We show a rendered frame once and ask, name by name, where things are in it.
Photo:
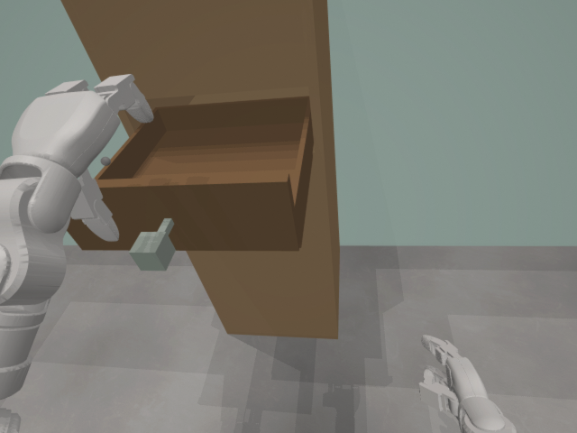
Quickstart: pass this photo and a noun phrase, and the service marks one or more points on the drawer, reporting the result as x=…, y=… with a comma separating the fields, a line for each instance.
x=233, y=176

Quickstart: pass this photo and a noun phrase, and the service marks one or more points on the left robot forearm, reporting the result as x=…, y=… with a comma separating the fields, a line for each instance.
x=36, y=199

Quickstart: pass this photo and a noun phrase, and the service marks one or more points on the cabinet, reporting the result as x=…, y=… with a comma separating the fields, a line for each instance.
x=191, y=52

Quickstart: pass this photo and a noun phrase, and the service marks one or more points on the left robot hand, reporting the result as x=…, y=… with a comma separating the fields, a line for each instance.
x=71, y=126

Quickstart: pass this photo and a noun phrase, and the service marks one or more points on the handle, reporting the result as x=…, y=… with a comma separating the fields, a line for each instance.
x=153, y=251

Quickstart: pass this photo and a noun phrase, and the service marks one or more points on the right robot hand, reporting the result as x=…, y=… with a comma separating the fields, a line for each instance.
x=444, y=391

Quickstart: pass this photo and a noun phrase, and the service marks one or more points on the left robot upper arm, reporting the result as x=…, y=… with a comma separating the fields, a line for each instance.
x=9, y=422

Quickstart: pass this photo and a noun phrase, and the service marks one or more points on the right robot forearm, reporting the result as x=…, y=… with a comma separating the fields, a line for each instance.
x=480, y=415

